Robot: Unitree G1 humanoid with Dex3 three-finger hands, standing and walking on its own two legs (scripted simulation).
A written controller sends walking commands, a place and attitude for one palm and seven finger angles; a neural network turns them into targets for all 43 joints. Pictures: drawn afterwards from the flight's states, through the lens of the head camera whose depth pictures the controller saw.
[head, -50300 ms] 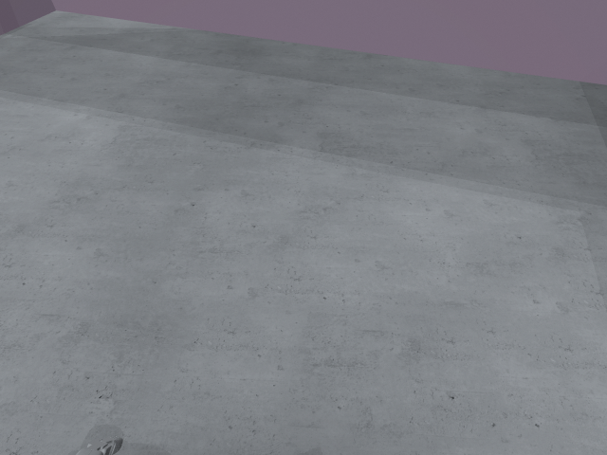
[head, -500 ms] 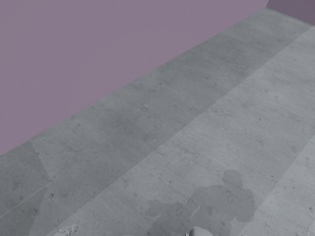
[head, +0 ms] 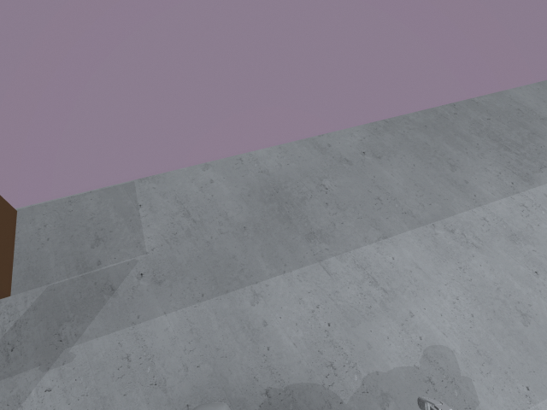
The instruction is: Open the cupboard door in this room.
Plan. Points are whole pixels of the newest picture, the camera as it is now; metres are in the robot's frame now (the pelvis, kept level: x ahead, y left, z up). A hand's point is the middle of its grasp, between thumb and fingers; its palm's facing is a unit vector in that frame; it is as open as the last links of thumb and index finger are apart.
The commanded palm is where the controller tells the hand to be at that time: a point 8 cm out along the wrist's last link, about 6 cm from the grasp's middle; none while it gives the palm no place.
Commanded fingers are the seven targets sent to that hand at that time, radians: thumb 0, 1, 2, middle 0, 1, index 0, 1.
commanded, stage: turn to face it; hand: left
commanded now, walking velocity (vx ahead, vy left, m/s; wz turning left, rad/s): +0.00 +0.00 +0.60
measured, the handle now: out of the picture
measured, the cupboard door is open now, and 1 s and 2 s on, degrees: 45 45 45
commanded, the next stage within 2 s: take the last steps up to it in 1.98 s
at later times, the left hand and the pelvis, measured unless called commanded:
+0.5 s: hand out of the picture +0.05 +0.16 -0.13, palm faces +0.28 -0.92 -0.28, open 7.4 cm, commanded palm none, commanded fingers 0.00 0.90 0.90 -0.20 -0.30 -0.20 -0.30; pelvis +0.01 -0.05 +0.02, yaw +17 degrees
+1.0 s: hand out of the picture -0.03 +0.19 -0.14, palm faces +0.57 -0.77 -0.29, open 7.4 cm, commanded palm none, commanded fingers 0.00 0.90 0.90 -0.20 -0.30 -0.20 -0.30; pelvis +0.02 -0.05 +0.02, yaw +34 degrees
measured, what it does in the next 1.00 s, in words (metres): steps on the spot, turning left: right foot, then left foot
